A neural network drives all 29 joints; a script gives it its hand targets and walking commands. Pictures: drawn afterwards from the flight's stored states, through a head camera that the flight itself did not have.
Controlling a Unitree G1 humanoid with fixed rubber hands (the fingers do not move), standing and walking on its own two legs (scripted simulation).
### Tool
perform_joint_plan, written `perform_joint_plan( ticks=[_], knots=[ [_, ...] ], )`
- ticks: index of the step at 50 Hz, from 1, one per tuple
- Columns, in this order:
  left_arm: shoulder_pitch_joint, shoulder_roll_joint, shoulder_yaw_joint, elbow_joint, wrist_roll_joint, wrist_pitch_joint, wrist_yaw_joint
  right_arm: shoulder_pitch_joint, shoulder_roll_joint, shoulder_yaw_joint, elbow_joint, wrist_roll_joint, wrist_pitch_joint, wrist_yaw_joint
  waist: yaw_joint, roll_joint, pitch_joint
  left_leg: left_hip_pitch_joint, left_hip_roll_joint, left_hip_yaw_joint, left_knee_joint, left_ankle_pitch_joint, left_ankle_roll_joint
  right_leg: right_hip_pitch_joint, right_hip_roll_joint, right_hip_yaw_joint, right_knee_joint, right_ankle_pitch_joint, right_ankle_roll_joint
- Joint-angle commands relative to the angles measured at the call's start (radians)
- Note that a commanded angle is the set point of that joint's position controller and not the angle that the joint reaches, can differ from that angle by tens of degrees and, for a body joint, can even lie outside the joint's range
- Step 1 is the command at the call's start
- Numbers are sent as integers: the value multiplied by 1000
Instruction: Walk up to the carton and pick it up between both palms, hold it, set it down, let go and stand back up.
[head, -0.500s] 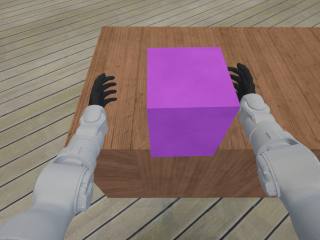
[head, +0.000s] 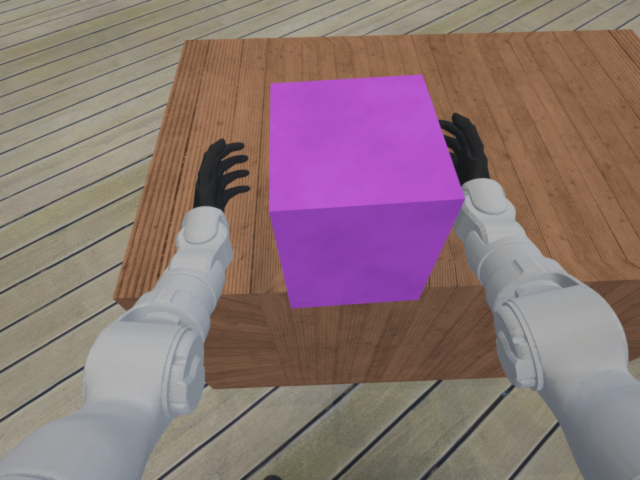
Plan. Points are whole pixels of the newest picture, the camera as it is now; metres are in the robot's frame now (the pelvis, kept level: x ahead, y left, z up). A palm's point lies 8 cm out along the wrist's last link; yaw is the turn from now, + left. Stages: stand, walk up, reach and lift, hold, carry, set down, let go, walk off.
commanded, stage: reach and lift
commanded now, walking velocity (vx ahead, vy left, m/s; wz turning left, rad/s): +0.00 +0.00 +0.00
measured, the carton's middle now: (351, 201) +0.48 +0.01 +0.03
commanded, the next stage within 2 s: none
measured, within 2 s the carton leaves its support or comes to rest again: leaves its support in 2.00 s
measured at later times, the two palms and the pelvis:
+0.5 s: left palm (228, 207) +0.42 +0.17 +0.07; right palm (458, 199) +0.44 -0.12 +0.08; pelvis +0.02 +0.01 +0.02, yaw -1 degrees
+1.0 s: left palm (226, 210) +0.41 +0.17 +0.07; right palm (456, 201) +0.44 -0.12 +0.08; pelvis +0.02 +0.01 +0.02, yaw -1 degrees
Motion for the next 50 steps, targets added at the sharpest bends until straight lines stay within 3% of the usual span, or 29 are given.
perform_joint_plan(
  ticks=[1,7,8,9,10,12,15,19,30,49,50],
  knots=[
    [-409,40,76,-155,93,-37,3,-376,38,-62,-161,-100,-27,6,20,-50,-553,252,-73,72,-6,408,-9,437,6,18,-14,382,22],
    [-382,-88,242,-249,302,-5,-10,-336,215,-221,-258,-323,-19,7,30,-61,-492,260,-86,105,-83,394,13,593,4,26,-51,445,26],
    [-382,-154,264,-264,346,4,-26,-332,295,-251,-275,-382,-16,19,26,-63,-464,264,-89,111,-102,380,19,624,3,25,-62,453,27],
    [-359,-269,241,-304,395,23,-38,-270,343,-311,-216,-471,-14,31,-23,-20,-387,353,-91,106,-128,355,11,634,-3,5,-83,455,38],
    [-349,-361,238,-322,440,39,-58,-272,458,-338,-266,-556,-20,54,-5,-23,-361,388,-89,115,-139,356,8,603,5,-9,-105,437,32],
    [-314,-546,220,-317,516,71,-107,-230,668,-391,-306,-693,-25,105,-20,-21,-344,456,-81,122,-157,349,7,593,11,-28,-135,431,20],
    [-248,-575,251,-346,559,95,-122,-171,719,-401,-334,-761,-24,136,-12,-46,-294,412,-84,133,-186,323,23,722,3,-27,-124,487,32],
    [-193,-584,257,-398,581,139,-124,-112,716,-396,-358,-780,-11,149,-1,-52,-221,417,-80,143,-199,327,34,755,5,-27,-117,491,44],
    [-90,-655,144,-529,557,219,-103,-74,710,-347,-366,-712,-32,162,-6,15,-200,580,-64,130,-105,559,15,603,26,-60,-110,521,21],
    [-103,-679,128,-527,544,225,-127,-60,767,-309,-397,-717,-33,156,-22,-33,-198,490,-74,133,-160,409,38,707,5,-43,-100,567,44],
    [-128,-656,149,-503,551,213,-132,-100,766,-311,-421,-731,-35,158,11,-45,-220,473,-83,136,-174,390,48,703,-2,-42,-110,519,50]
  ],
)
